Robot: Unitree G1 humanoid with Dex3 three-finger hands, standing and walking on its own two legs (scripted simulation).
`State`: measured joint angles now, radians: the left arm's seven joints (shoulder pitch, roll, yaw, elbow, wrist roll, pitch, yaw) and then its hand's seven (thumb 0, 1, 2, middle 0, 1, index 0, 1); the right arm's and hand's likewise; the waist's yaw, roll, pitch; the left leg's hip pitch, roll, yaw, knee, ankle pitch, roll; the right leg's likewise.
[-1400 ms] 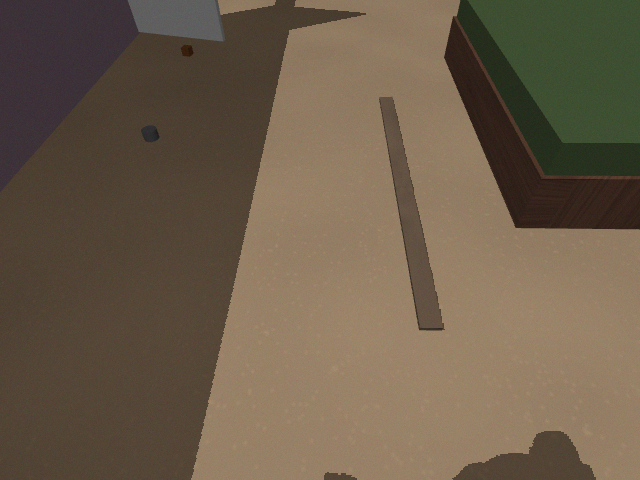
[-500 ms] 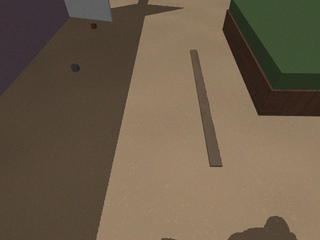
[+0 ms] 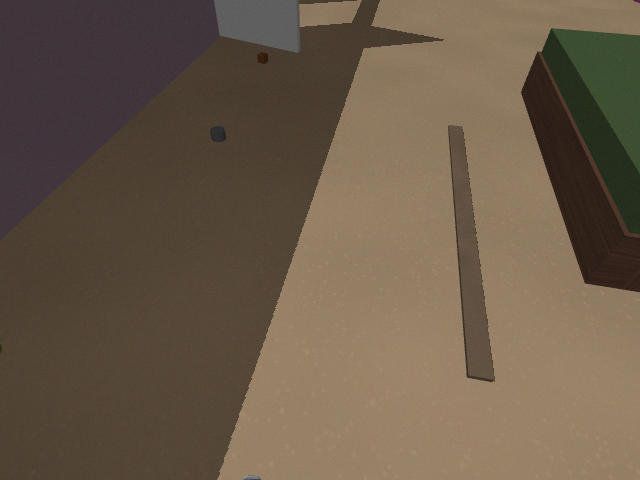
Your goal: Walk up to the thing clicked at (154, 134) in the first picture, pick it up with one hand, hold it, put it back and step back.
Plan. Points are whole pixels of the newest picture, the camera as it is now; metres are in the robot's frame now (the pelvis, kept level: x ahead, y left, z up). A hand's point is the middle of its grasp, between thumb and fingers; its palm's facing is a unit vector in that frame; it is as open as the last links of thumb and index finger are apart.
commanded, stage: walk up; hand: left
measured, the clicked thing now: (218, 134) +2.03 +0.67 -0.74
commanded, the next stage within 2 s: none
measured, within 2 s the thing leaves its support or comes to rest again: neither
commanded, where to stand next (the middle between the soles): +1.71 +0.35 m, yaw +13 degrees
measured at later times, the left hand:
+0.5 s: hand (128, 352) +0.35 +0.35 -0.13, palm faces +0.05 -0.94 -0.35, open 7.4 cm
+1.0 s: hand (142, 284) +0.50 +0.39 -0.16, palm faces +0.24 -0.89 -0.38, open 7.4 cm
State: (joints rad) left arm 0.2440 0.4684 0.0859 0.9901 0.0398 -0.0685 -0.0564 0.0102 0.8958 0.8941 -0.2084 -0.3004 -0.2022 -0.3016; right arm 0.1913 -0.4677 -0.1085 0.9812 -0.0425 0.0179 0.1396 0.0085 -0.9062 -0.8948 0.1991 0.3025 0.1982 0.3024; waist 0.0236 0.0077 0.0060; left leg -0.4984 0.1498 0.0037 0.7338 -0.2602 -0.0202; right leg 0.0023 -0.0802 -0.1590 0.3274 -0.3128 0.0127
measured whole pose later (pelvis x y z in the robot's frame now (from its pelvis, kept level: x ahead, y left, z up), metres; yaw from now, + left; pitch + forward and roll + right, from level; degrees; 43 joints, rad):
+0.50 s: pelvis +0.27 +0.06 -0.01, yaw +8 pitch -1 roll +1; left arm 0.17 0.44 0.05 0.94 0.00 -0.04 -0.12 0.01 0.90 0.89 -0.20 -0.30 -0.20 -0.30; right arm 0.38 -0.40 -0.06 0.94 -0.01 -0.08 0.07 0.01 -0.90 -0.89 0.21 0.30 0.20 0.30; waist -0.04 -0.02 0.03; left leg 0.07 0.01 0.03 0.34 -0.40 -0.02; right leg -0.53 -0.11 -0.05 0.58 -0.06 -0.02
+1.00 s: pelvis +0.58 +0.11 -0.02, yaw +14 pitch -1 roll -2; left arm 0.36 0.46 0.07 0.93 0.01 -0.08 -0.07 0.01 0.90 0.89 -0.21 -0.30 -0.20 -0.30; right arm 0.14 -0.44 -0.08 0.87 -0.03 -0.05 0.11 0.01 -0.91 -0.90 0.20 0.30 0.20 0.30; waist 0.07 0.02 0.05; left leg -0.46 0.08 0.04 0.53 -0.09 0.03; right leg 0.04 -0.04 -0.20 0.42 -0.43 0.03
